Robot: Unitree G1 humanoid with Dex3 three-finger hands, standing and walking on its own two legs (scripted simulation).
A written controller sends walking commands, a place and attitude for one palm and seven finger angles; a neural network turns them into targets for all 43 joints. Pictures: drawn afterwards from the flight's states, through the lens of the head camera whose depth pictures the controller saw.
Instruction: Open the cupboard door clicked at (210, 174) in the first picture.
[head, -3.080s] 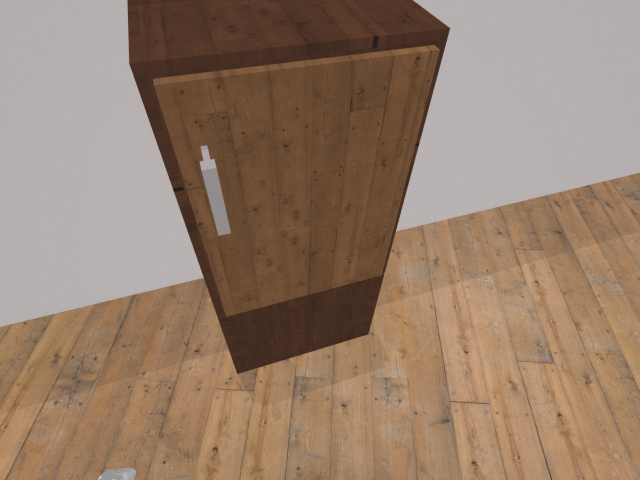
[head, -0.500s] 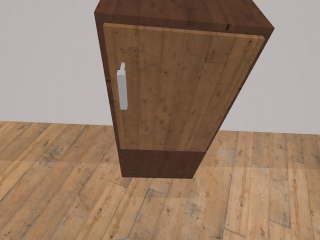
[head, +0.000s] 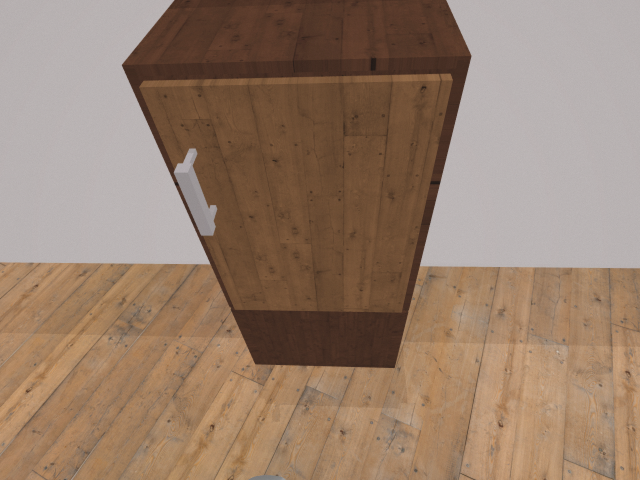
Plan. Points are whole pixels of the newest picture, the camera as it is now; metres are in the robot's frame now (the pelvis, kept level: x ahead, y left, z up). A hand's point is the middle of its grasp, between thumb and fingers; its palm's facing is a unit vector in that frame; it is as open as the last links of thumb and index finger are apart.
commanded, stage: come to a stop and stand still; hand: left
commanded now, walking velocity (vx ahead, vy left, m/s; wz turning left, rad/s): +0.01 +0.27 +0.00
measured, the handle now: (199, 193) +0.52 +0.24 +0.05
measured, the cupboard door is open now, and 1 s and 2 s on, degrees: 0 0 0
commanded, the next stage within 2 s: look again from close up in 1.00 s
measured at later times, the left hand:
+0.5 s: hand out of the picture -0.04 +0.28 -0.18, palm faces +0.08 -0.98 -0.19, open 7.4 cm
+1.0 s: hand out of the picture -0.05 +0.28 -0.17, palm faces +0.00 -0.99 -0.17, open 7.3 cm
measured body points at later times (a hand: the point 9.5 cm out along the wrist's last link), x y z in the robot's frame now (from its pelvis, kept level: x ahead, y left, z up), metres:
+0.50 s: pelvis -0.03 +0.09 +0.01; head -0.03 +0.12 +0.45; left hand -0.04 +0.33 -0.16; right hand +0.05 -0.14 -0.13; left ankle -0.03 +0.16 -0.73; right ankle -0.04 -0.07 -0.68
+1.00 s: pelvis -0.06 +0.12 +0.01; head -0.06 +0.13 +0.46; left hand -0.05 +0.33 -0.16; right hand -0.11 -0.09 -0.15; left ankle -0.03 +0.16 -0.73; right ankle -0.08 -0.01 -0.73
